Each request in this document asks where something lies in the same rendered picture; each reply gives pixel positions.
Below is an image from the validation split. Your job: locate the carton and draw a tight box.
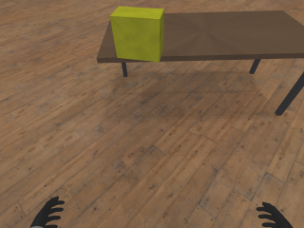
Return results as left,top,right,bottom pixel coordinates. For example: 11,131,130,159
109,6,164,62

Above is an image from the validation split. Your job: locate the table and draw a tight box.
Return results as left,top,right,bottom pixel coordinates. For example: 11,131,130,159
96,10,304,116

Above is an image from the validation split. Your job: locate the left robot hand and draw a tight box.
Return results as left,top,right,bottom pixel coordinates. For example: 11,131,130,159
29,196,65,228

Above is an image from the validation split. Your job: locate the right robot hand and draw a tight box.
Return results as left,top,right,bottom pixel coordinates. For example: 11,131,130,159
257,201,293,228

